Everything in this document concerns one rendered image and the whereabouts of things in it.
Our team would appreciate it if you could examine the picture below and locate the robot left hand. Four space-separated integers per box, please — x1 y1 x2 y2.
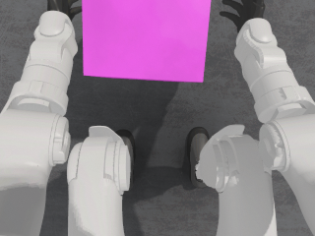
47 0 83 23

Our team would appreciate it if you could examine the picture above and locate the robot left forearm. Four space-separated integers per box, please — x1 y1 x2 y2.
0 10 78 118

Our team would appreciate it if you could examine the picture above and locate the carton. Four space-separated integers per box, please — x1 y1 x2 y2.
82 0 212 83

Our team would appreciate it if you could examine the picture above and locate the right robot upper arm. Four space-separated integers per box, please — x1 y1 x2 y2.
258 113 315 236

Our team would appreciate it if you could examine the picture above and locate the robot right thigh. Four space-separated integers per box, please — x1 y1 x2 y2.
205 134 278 236

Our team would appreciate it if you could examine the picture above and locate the left robot upper arm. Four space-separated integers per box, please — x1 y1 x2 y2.
0 108 71 236

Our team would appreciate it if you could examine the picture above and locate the robot right shin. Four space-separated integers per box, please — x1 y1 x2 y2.
195 124 272 187

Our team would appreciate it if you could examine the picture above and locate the robot right hand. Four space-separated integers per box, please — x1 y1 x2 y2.
220 0 266 33

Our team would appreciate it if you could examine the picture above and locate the robot right forearm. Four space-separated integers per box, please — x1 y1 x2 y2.
234 18 315 124

